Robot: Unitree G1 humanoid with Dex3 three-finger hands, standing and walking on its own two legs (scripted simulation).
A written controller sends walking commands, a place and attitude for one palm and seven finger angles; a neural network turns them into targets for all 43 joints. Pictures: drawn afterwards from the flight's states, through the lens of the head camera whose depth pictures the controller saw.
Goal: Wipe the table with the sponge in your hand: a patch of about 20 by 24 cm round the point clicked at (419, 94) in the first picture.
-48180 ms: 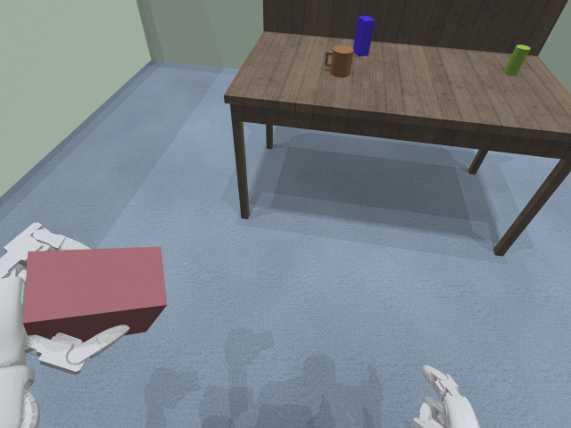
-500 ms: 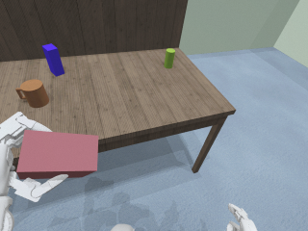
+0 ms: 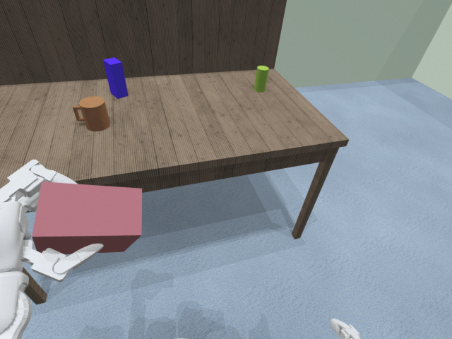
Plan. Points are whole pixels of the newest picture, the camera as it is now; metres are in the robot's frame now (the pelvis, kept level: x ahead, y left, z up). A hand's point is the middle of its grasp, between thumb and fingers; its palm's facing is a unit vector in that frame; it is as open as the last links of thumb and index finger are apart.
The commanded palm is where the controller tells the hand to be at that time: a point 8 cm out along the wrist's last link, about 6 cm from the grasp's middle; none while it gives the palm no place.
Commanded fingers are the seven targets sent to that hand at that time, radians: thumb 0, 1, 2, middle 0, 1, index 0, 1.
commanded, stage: stop stepping back and stand still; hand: left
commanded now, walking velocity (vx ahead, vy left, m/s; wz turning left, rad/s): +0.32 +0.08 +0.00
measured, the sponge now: (103, 222) +0.23 +0.20 +0.15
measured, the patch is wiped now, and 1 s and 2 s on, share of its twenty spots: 1.00 1.00 1.00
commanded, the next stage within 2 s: stand and wait in 0.60 s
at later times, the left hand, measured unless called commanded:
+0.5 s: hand (52, 266) +0.15 +0.22 +0.18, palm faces +0.32 -0.88 -0.34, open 10.4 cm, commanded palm +0.10 +0.27 +0.21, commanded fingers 0.00 0.10 1.30 -1.20 -1.60 -1.20 -1.60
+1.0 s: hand (30, 266) +0.15 +0.24 +0.19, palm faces +0.42 -0.84 -0.34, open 10.4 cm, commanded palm +0.11 +0.27 +0.21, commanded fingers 0.00 0.10 1.30 -1.20 -1.60 -1.20 -1.60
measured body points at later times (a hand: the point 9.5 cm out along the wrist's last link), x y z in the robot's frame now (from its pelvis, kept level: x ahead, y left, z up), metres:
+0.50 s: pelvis -0.07 -0.01 +0.01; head -0.09 +0.01 +0.46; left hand +0.13 +0.27 +0.20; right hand +0.05 -0.26 -0.08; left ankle -0.05 +0.08 -0.67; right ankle -0.03 -0.14 -0.71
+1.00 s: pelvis -0.06 -0.01 +0.03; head -0.08 +0.00 +0.48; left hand +0.12 +0.28 +0.20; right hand +0.11 -0.24 -0.04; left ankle -0.04 +0.10 -0.71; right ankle -0.02 -0.13 -0.70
